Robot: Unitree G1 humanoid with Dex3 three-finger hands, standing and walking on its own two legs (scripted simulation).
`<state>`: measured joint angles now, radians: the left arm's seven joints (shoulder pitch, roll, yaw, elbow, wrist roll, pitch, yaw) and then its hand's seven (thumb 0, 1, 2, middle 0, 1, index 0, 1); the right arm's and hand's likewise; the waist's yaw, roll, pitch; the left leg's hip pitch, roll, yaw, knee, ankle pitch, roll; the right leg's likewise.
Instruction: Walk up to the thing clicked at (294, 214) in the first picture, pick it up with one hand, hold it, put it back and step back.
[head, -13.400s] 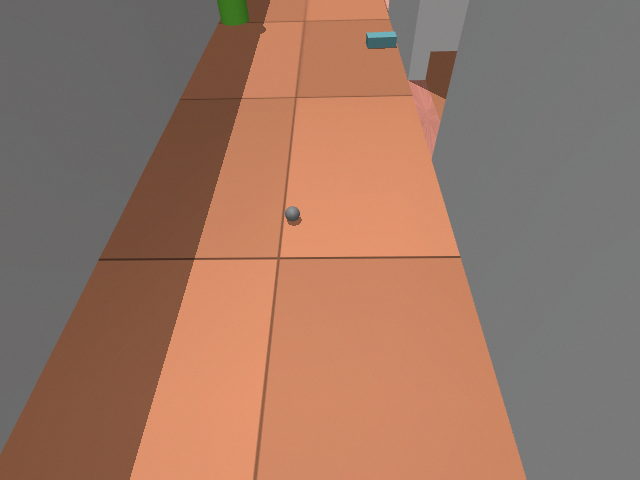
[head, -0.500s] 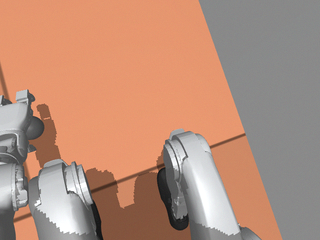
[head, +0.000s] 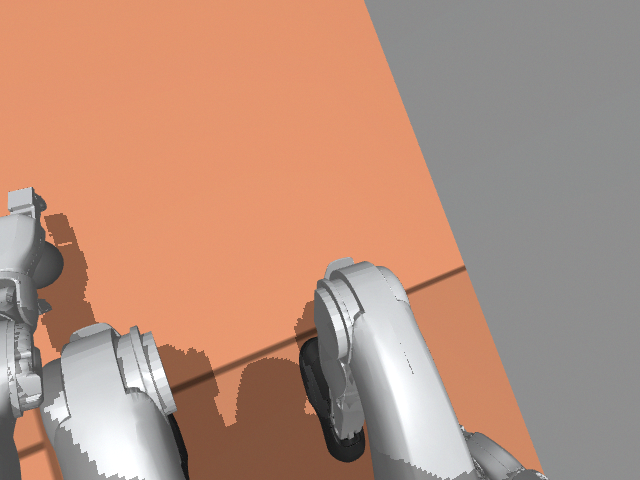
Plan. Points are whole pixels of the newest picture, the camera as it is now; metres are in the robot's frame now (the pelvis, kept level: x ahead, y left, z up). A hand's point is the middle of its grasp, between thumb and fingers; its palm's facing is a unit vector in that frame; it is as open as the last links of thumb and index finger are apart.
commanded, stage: rest palm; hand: left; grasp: from above
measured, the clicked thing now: (32, 264) +0.41 +0.28 -0.26
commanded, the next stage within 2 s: close in 0.72 s
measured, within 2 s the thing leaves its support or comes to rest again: neither
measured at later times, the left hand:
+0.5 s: hand (24, 270) +0.40 +0.28 -0.25, palm faces -0.45 -0.14 -0.88, open 13.9 cm
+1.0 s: hand (20, 270) +0.40 +0.29 -0.25, palm faces -0.44 -0.13 -0.89, open 13.4 cm
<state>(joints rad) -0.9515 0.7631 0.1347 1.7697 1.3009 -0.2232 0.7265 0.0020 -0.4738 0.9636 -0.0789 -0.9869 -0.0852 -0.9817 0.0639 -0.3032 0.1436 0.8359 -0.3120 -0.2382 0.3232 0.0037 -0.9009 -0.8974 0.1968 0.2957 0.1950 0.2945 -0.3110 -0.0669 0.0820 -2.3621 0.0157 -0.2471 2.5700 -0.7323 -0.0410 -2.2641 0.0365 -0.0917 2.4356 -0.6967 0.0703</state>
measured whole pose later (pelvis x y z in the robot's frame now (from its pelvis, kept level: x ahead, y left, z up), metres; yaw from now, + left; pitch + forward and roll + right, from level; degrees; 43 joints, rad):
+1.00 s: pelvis +0.00 +0.01 +0.01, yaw -3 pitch +27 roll -15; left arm -0.97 0.83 0.05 1.78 1.25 -0.19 0.77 0.00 -0.39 0.88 -0.11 -1.05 -0.14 -1.02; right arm 0.04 -0.33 0.22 0.81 -0.30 -0.36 0.39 0.00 -0.91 -0.90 0.20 0.30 0.20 0.29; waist -0.32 -0.12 0.14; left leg -2.33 0.01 -0.29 2.58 -0.75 -0.03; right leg -2.20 0.05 -0.13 2.40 -0.69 0.08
